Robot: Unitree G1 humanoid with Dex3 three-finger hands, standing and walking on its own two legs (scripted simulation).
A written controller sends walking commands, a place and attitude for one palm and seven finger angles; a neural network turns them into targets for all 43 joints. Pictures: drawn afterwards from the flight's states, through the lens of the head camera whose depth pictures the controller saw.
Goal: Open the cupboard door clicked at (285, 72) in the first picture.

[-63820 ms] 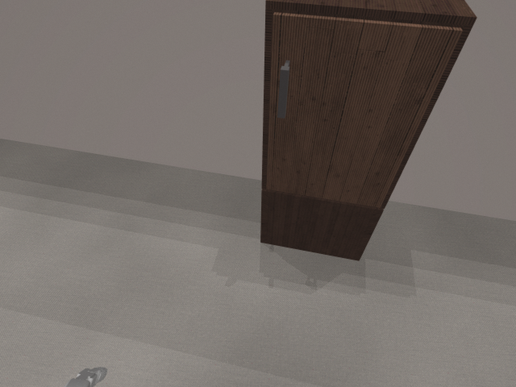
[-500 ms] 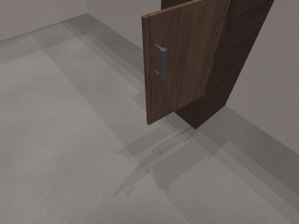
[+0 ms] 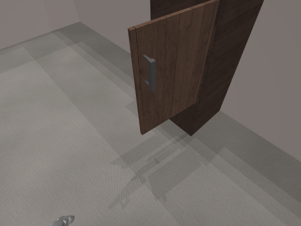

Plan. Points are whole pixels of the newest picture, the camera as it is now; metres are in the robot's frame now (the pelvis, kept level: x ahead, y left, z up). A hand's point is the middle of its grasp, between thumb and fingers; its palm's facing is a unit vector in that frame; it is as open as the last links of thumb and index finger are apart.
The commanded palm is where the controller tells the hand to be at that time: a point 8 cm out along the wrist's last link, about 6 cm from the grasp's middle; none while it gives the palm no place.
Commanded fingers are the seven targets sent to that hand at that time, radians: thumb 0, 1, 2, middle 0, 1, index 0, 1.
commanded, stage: look to check the result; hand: left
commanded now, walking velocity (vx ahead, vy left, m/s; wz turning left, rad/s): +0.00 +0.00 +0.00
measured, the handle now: (149, 73) +0.63 +0.04 +0.04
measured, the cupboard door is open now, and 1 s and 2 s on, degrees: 83 83 83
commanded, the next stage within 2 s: stand and wait in 0.50 s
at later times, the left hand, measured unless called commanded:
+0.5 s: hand out of the picture +0.09 +0.24 -0.15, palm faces -0.04 -0.94 -0.35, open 7.4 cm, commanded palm none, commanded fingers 0.00 0.90 0.90 -0.20 -0.30 -0.20 -0.30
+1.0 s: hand out of the picture +0.11 +0.25 -0.15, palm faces -0.05 -0.94 -0.34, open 7.4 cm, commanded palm none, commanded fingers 0.00 0.90 0.90 -0.20 -0.30 -0.20 -0.30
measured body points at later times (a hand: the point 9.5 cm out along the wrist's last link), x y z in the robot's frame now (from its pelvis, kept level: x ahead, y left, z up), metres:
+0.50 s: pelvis +0.02 +0.00 +0.00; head +0.04 -0.02 +0.45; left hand +0.09 +0.29 -0.13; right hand +0.08 -0.29 -0.15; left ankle +0.02 +0.14 -0.75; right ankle +0.00 -0.10 -0.75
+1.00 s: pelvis +0.02 +0.01 +0.00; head +0.04 +0.00 +0.45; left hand +0.11 +0.30 -0.13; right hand +0.09 -0.29 -0.14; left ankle +0.02 +0.14 -0.75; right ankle +0.00 -0.10 -0.75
